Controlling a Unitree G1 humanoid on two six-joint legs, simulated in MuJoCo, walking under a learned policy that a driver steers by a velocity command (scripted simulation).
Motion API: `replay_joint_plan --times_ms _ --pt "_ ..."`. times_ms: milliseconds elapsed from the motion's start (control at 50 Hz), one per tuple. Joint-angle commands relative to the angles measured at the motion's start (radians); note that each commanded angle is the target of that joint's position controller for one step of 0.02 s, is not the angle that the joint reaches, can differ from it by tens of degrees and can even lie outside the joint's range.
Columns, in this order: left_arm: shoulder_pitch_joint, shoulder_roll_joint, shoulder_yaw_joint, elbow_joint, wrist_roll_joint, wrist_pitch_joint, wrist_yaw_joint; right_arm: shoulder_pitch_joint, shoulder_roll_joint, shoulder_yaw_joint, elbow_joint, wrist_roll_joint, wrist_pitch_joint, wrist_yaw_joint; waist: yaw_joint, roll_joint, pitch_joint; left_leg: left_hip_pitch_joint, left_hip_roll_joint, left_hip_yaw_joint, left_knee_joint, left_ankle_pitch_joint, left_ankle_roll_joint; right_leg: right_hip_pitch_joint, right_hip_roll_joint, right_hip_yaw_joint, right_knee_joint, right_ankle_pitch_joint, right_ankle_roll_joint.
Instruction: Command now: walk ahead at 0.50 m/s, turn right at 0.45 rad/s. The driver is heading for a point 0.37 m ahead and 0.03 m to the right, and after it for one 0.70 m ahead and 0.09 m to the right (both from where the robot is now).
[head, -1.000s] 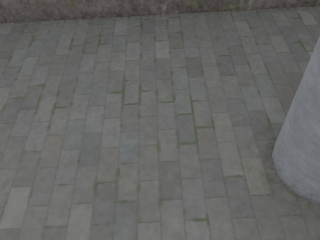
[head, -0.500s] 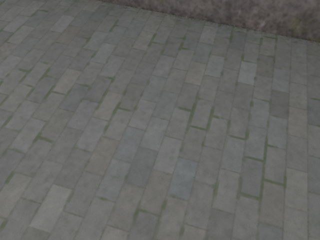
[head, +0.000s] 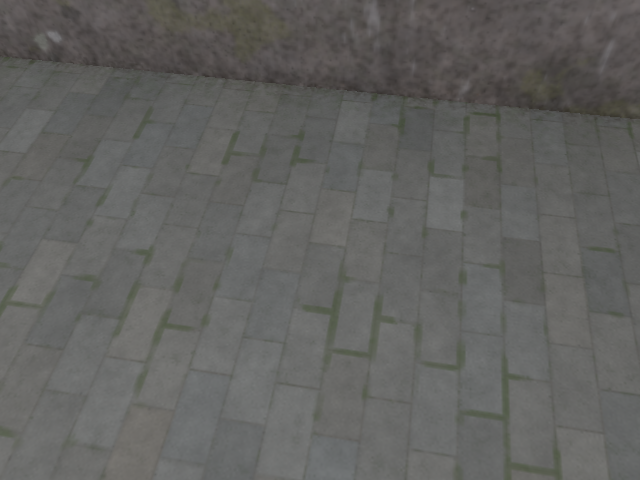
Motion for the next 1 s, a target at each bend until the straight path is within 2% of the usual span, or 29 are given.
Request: replay_joint_plan --times_ms 20,60,100,140,200,300,340,380,400,420,440,460,480,500,520,560,600,700,760,820,840,860,880,900,920,940,960,980,1000 --pt "0.080 0.097 0.026 -0.019 -0.009 -0.009 0.010 -0.015 -0.120 -0.021 -0.105 -0.013 -0.002 0.009 -0.011 0.005 -0.032 -0.288 0.111 -0.072 0.008 0.048 -0.034 0.209 -0.291 0.414 -0.277 0.250 -0.173" --pt "0.106 0.120 0.031 -0.010 -0.015 -0.024 0.011 -0.010 -0.099 -0.015 -0.114 -0.021 0.027 0.014 -0.021 -0.026 -0.044 -0.269 0.119 -0.048 -0.062 0.045 -0.064 0.170 -0.257 0.365 -0.294 0.315 -0.169" --pt "0.132 0.144 0.038 -0.006 -0.015 -0.028 0.013 -0.062 -0.092 -0.011 -0.136 -0.021 0.039 0.017 -0.012 -0.037 -0.033 -0.297 0.125 -0.026 -0.144 0.094 -0.090 0.143 -0.229 0.339 -0.315 0.307 -0.162" --pt "0.168 0.148 0.041 -0.001 -0.017 -0.026 0.015 -0.162 -0.092 -0.010 -0.172 -0.018 0.041 0.018 0.017 -0.048 -0.008 -0.345 0.130 -0.012 -0.256 0.181 -0.110 0.148 -0.206 0.334 -0.327 0.299 -0.137" --pt "0.226 0.151 0.045 0.007 -0.019 -0.020 0.018 -0.268 -0.086 -0.004 -0.205 -0.012 0.039 0.023 0.065 -0.067 -0.019 -0.367 0.114 -0.010 -0.399 0.300 -0.117 0.212 -0.186 0.338 -0.294 0.340 -0.091" --pt "0.287 0.159 0.049 0.004 -0.001 -0.012 0.029 -0.400 -0.092 0.005 -0.257 -0.001 0.024 0.027 0.113 -0.083 -0.023 -0.374 0.070 -0.017 -0.554 0.316 -0.099 0.332 -0.211 0.404 -0.211 0.430 -0.087" --pt "0.260 0.171 0.053 -0.010 0.004 -0.012 0.037 -0.383 -0.111 0.003 -0.262 0.002 0.016 0.025 0.089 -0.093 -0.026 -0.295 0.057 -0.038 -0.625 0.283 -0.078 0.338 -0.230 0.441 -0.172 0.447 -0.069" --pt "0.198 0.182 0.053 -0.024 0.005 -0.018 0.037 -0.245 -0.142 -0.010 -0.219 0.003 0.007 0.016 0.023 -0.101 -0.066 -0.075 0.023 -0.022 -0.692 0.226 -0.041 0.288 -0.225 0.430 -0.089 0.560 -0.030" --pt "0.189 0.177 0.050 -0.020 -0.002 -0.025 0.031 -0.123 -0.162 -0.022 -0.182 -0.001 -0.003 0.005 -0.037 -0.063 -0.125 0.092 0.019 -0.013 -0.753 0.247 -0.014 0.263 -0.182 0.388 0.055 0.611 -0.007" --pt "0.199 0.137 0.036 -0.029 -0.011 -0.034 0.021 0.013 -0.211 -0.037 -0.164 -0.018 -0.014 -0.009 -0.092 0.005 -0.235 0.307 0.156 -0.142 -0.774 0.149 0.033 0.167 -0.130 0.335 0.272 0.456 0.017" --pt "0.272 0.050 0.015 -0.053 -0.031 -0.039 0.021 0.097 -0.286 -0.055 -0.164 -0.036 -0.009 -0.021 -0.077 0.173 -0.341 0.531 0.407 -0.520 -0.823 0.030 0.115 -0.072 -0.008 0.212 0.553 -0.060 0.050" --pt "0.343 0.095 0.020 -0.048 -0.009 -0.031 0.023 0.075 -0.298 -0.068 -0.145 -0.014 0.009 -0.012 -0.025 0.268 -0.348 0.517 0.484 -0.822 -0.917 -0.018 0.199 -0.221 0.021 0.173 0.685 -0.365 0.051" --pt "0.291 0.123 0.023 -0.020 0.014 -0.019 0.025 0.000 -0.199 -0.051 -0.157 0.001 0.015 -0.005 -0.005 0.098 -0.191 0.381 0.444 -0.713 -0.929 -0.108 0.192 -0.265 -0.048 0.189 0.738 -0.278 0.048" --pt "0.202 0.114 0.018 -0.031 0.022 -0.018 0.015 -0.047 -0.134 -0.037 -0.159 0.006 0.012 0.002 -0.013 0.014 -0.095 0.263 0.381 -0.559 -0.952 -0.059 0.172 -0.256 -0.072 0.180 0.701 -0.211 0.053" --pt "0.164 0.098 0.016 -0.042 0.020 -0.016 0.007 -0.069 -0.113 -0.030 -0.151 0.000 0.009 0.003 0.004 0.027 -0.055 0.200 0.328 -0.446 -0.978 0.031 0.142 -0.241 -0.098 0.171 0.648 -0.181 0.057" --pt "0.154 0.087 0.010 -0.043 0.030 -0.002 -0.005 -0.040 -0.114 -0.028 -0.117 0.005 -0.006 0.005 0.021 0.088 -0.043 0.147 0.271 -0.317 -0.996 0.239 0.127 -0.201 -0.113 0.157 0.597 -0.166 0.071" --pt "0.143 0.080 0.007 -0.047 0.032 0.005 -0.010 0.002 -0.121 -0.032 -0.090 0.015 -0.024 0.013 0.028 0.089 -0.062 0.161 0.265 -0.263 -1.005 0.368 0.141 -0.208 -0.110 0.145 0.570 -0.145 0.079" --pt "-0.060 0.049 -0.017 -0.108 0.031 0.002 -0.022 0.055 -0.124 -0.035 -0.044 0.023 -0.021 0.016 0.001 0.075 -0.006 0.165 0.233 -0.155 -1.081 0.372 0.148 -0.297 -0.173 0.066 0.365 0.024 0.114" --pt "-0.171 0.024 -0.036 -0.138 0.023 -0.005 -0.026 0.107 -0.137 -0.040 -0.013 0.025 -0.018 0.019 -0.031 0.077 0.003 0.164 0.216 -0.099 -1.071 0.441 0.131 -0.233 -0.171 0.016 0.198 0.103 0.117" --pt "-0.224 0.039 -0.037 -0.155 0.017 -0.009 -0.020 0.153 -0.155 -0.044 0.014 0.020 -0.013 0.018 -0.046 0.079 0.004 0.214 0.245 -0.101 -1.033 0.503 0.121 -0.183 -0.154 -0.006 0.111 0.095 0.097" --pt "-0.231 0.045 -0.036 -0.159 0.016 -0.011 -0.017 0.158 -0.159 -0.045 0.022 0.019 -0.010 0.016 -0.044 0.079 0.007 0.236 0.260 -0.106 -1.017 0.526 0.117 -0.170 -0.150 -0.008 0.091 0.074 0.086" --pt "-0.218 0.043 -0.036 -0.154 0.019 -0.016 -0.011 0.155 -0.154 -0.043 0.031 0.016 -0.005 0.013 -0.034 0.075 0.015 0.256 0.260 -0.098 -0.968 0.645 0.106 -0.143 -0.136 -0.009 0.063 0.056 0.074" --pt "-0.168 0.041 -0.034 -0.134 0.025 -0.024 -0.004 0.153 -0.150 -0.041 0.040 0.016 -0.001 0.010 -0.013 0.069 -0.003 0.280 0.245 -0.082 -0.886 0.809 0.085 -0.080 -0.109 -0.014 0.021 0.055 0.062" --pt "-0.060 0.045 -0.030 -0.092 0.035 -0.037 0.005 0.147 -0.149 -0.040 0.047 0.026 0.003 0.006 0.033 0.050 -0.058 0.283 0.209 -0.054 -0.757 0.916 0.058 0.053 -0.077 -0.028 -0.067 0.125 0.044" --pt "0.058 0.078 -0.018 -0.052 0.052 -0.051 0.016 0.151 -0.134 -0.033 0.044 0.037 -0.001 0.003 0.077 0.030 -0.139 0.200 0.168 -0.027 -0.607 0.826 0.028 0.253 -0.126 0.012 -0.087 0.257 0.022" --pt "0.205 0.155 -0.003 -0.032 0.068 -0.059 0.028 0.145 -0.091 -0.018 -0.001 0.043 -0.005 -0.002 0.122 -0.091 -0.275 0.017 0.113 0.019 -0.345 0.389 -0.002 0.502 -0.381 0.241 -0.023 0.624 -0.026" --pt "0.208 0.227 0.021 -0.025 0.031 -0.041 0.027 0.306 -0.028 -0.008 0.023 0.068 0.009 -0.009 0.068 -0.288 -0.426 -0.161 -0.033 0.021 -0.047 -0.275 -0.026 0.657 -0.603 0.508 -0.021 0.981 -0.206" --pt "0.186 0.160 0.014 -0.028 -0.018 -0.029 0.022 0.238 -0.126 -0.034 0.044 0.033 0.030 -0.021 0.075 -0.104 -0.364 -0.183 0.008 -0.073 -0.005 -0.239 -0.020 0.554 -0.526 0.435 -0.045 0.957 -0.190" --pt "0.091 0.102 -0.007 -0.034 -0.018 -0.031 0.024 0.169 -0.095 -0.030 0.027 0.030 0.033 -0.018 0.041 -0.111 -0.226 -0.217 0.034 -0.074 -0.024 -0.188 -0.022 0.439 -0.478 0.331 -0.092 0.914 -0.161"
